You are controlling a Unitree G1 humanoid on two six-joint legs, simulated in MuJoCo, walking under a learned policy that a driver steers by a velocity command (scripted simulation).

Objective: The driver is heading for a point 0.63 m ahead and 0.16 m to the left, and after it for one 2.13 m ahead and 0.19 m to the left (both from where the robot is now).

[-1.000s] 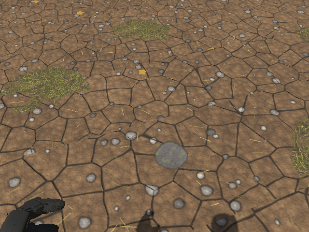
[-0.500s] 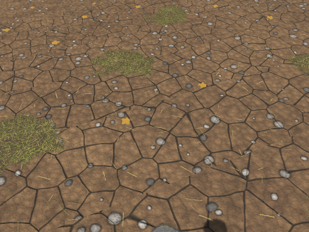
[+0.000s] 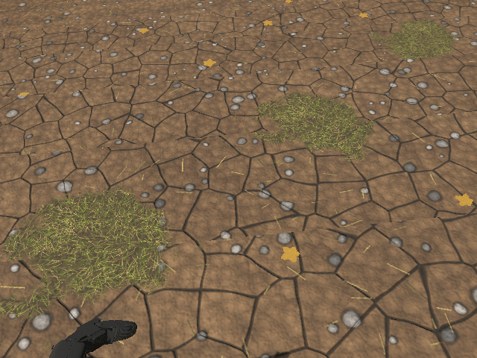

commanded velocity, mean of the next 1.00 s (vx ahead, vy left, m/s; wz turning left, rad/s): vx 1.00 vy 0.00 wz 0.36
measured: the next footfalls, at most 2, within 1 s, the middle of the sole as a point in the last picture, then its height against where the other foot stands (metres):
left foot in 0.50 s outside the picture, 0.18 m lower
right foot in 0.82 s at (199, 259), level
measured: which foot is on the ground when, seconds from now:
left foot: up 0.00-0.48, down 0.50-0.80, up 0.82-1.00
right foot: down 0.00-0.48, up 0.50-0.80, down 0.82-1.00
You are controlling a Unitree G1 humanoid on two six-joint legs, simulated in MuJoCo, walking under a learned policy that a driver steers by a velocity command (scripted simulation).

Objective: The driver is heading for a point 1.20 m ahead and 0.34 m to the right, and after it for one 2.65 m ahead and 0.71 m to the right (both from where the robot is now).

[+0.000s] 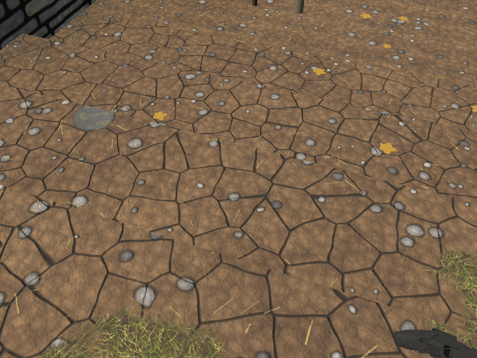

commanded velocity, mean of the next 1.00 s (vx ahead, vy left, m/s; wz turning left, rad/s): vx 1.00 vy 0.00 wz -0.87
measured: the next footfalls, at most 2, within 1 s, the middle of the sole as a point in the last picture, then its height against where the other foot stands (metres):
left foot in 0.30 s outside the picture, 0.18 m lower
right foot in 0.64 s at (302, 325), level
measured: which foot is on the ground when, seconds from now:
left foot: up 0.00-0.28, down 0.30-0.62, up 0.64-1.00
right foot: down 0.00-0.28, up 0.30-0.62, down 0.64-1.00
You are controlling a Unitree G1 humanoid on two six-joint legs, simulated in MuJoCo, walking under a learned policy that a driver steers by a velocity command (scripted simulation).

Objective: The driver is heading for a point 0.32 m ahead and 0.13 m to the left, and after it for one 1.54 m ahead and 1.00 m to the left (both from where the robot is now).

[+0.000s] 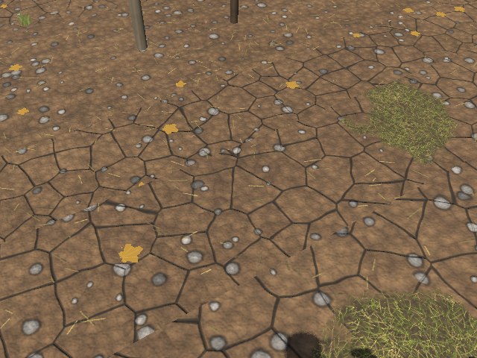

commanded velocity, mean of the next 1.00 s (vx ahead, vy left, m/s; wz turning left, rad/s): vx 0.85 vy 0.00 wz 0.73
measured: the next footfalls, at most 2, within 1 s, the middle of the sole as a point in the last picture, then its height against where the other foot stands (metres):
left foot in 0.10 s outside the picture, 0.18 m lower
right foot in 0.48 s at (240, 331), level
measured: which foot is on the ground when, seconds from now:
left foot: up 0.00-0.08, down 0.10-0.48, up 0.50-0.94, down 0.96-1.00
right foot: down 0.00-0.10, up 0.12-0.46, down 0.48-0.94, up 0.96-1.00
